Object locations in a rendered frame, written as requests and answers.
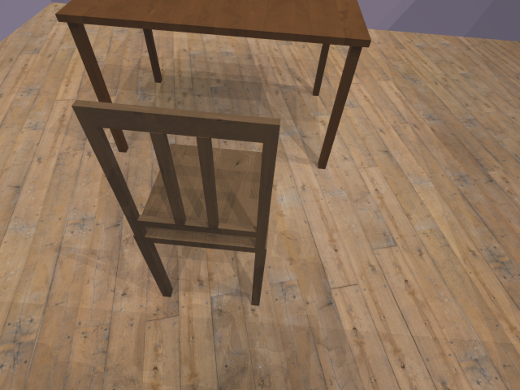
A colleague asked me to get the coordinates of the chair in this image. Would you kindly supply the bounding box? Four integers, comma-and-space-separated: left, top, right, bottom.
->
71, 100, 280, 306

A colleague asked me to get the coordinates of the table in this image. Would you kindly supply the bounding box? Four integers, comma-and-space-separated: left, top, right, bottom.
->
55, 0, 371, 169

